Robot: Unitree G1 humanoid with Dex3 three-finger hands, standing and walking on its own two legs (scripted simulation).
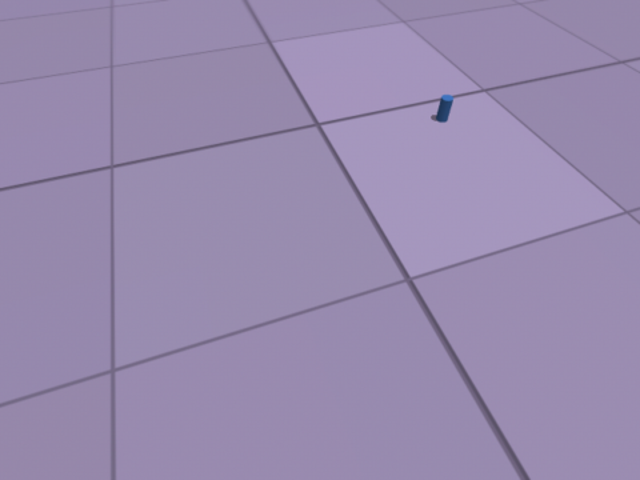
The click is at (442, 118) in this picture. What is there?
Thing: squat round
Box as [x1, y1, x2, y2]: [436, 95, 453, 121]
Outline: 450,95 443,95 441,97 436,119 439,121 445,121 447,119 453,98
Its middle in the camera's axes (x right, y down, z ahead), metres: +0.69 -0.70 +2.12
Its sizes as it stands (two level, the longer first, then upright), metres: 0.063 0.063 0.131
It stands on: the floor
